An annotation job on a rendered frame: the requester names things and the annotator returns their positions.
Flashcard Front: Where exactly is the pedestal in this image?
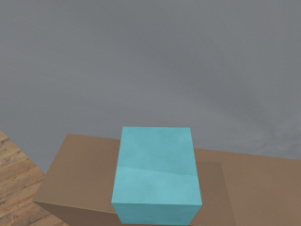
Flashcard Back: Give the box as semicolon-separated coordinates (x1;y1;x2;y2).
32;134;301;226

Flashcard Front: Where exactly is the carton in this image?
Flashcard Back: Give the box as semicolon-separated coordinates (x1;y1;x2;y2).
111;126;202;226

